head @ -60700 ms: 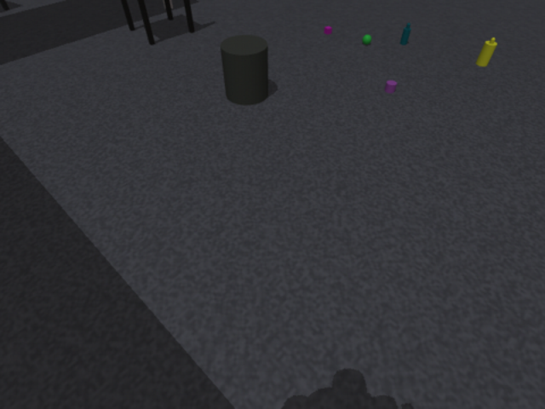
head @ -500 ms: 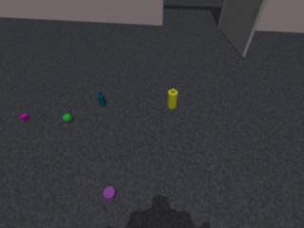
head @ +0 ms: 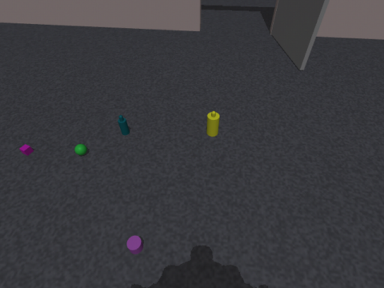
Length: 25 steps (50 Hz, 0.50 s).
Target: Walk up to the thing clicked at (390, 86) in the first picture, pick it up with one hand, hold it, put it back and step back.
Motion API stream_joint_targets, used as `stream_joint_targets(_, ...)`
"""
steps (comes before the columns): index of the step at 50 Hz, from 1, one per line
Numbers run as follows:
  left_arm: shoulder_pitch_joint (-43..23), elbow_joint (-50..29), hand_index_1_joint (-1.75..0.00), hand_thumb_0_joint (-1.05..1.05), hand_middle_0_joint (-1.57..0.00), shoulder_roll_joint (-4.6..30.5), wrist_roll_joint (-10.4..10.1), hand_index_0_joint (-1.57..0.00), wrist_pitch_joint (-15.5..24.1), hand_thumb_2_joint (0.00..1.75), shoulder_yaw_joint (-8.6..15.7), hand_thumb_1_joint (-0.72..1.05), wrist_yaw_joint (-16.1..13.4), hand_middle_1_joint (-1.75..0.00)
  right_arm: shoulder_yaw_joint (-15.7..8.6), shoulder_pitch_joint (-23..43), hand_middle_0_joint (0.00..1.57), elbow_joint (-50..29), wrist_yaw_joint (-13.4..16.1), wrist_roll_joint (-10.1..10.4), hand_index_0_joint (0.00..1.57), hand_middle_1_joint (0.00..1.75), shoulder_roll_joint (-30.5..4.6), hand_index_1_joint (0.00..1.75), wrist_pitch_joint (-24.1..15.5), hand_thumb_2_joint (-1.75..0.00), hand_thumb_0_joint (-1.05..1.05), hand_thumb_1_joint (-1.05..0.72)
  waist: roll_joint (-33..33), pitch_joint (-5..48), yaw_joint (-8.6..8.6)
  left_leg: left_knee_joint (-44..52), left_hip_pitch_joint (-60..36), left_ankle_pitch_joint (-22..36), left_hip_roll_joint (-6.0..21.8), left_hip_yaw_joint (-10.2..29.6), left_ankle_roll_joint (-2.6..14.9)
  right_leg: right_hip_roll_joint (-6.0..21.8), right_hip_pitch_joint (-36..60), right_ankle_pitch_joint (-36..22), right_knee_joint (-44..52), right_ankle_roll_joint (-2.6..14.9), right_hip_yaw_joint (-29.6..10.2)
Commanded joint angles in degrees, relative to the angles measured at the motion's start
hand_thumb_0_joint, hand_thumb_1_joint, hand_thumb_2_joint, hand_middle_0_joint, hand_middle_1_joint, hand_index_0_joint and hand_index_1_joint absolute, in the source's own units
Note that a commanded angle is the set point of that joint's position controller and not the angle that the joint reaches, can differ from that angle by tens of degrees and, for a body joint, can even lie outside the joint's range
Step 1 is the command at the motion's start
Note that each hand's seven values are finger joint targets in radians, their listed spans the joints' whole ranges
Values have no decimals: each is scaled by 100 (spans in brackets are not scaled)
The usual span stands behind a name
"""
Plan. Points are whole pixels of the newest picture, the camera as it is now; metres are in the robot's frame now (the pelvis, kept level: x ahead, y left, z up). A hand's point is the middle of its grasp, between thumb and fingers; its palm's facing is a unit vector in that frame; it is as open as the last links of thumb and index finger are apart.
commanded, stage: stand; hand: left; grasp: from above
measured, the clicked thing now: (135, 244) +0.47 +0.32 -0.75
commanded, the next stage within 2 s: step back in 1.38 s
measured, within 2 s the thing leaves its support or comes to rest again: neither
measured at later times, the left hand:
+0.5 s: hand out of the picture +0.09 +0.24 -0.16, palm faces -0.01 -0.94 -0.34, open 7.4 cm
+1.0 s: hand out of the picture +0.10 +0.24 -0.15, palm faces -0.01 -0.94 -0.34, open 7.4 cm
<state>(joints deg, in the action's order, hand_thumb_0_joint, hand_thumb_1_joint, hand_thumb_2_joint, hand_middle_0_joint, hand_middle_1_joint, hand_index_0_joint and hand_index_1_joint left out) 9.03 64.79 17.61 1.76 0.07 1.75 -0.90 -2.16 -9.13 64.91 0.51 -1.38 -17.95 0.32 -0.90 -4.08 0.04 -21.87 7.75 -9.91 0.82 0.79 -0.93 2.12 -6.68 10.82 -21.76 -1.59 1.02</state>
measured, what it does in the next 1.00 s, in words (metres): stands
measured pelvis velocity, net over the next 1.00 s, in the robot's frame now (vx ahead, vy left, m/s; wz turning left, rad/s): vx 0.02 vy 0.00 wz -0.01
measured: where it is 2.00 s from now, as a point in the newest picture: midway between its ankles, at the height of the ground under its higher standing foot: outside the picture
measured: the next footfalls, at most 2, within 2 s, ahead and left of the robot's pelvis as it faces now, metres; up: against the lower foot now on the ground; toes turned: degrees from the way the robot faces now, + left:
none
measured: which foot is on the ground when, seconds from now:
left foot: down 0.00-1.00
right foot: down 0.00-1.00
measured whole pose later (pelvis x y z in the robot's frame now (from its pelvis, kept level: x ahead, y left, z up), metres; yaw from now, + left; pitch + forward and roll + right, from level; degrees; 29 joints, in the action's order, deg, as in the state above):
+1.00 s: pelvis +0.02 +0.00 +0.00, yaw -1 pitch -3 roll +0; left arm 6.1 65.3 18.5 1.1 0.4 1.5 -0.1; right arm -1.1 -6.0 65.8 0.2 -1.0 -18.9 -0.4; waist -0.6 -3.5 -0.2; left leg -18.5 5.6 -10.0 1.3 0.4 -1.4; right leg 1.6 -4.9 11.0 -18.7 -1.2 0.7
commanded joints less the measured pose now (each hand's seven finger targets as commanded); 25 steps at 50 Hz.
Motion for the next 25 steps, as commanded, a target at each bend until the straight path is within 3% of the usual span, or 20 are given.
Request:
stream_joint_targets(1, -265, -303, -30, 0, -20, 1173, -52, -20, 113, 90, 193, 90, -83, -30, -109, 200, 20, -329, 59, 1, 20, 30, -1022, 30, -127, -90, 0, -90, 47, 128, 17, 551, 163, -240, 495, 477, 186, 465, -124, 182, 556, 197, -514)
stream_joint_targets(5, -323, -310, -30, 0, -20, 1144, -63, -20, 131, 90, 183, 90, -81, -30, -105, 279, 20, -324, 66, 6, 20, 30, -1104, 30, -156, -90, 0, -90, 12, 343, 35, 480, -32, 268, 544, 450, 203, 505, 26, -336, 542, 208, -503)
stream_joint_targets(16, -399, -256, -30, 0, -20, 1136, -74, -20, 121, 90, 176, 90, -61, -30, -76, 352, 20, -260, 78, 24, 20, 30, -1160, 30, -176, -90, 0, -90, 26, 398, 34, 522, -150, 629, 584, 397, 184, 508, 134, -665, 527, 185, -453)
stream_joint_targets(20, -433, -228, -30, 0, -20, 1160, -72, -20, 110, 90, 172, 90, -54, -30, -66, 364, 20, -243, 67, 29, 20, 30, -1122, 30, -159, -90, 0, -90, 92, 285, 18, 625, -104, 502, 575, 423, 160, 470, 35, -408, 582, 179, -417)
stream_joint_targets(25, -484, -245, -30, 0, -20, 1188, -86, -20, 117, 90, 182, 90, -44, -30, -74, 387, 20, -238, 68, 27, 20, 30, -1159, 30, -183, -90, 0, -90, 45, 421, 2, 594, -170, 703, 615, 403, 154, 505, 146, -601, 534, 199, -447)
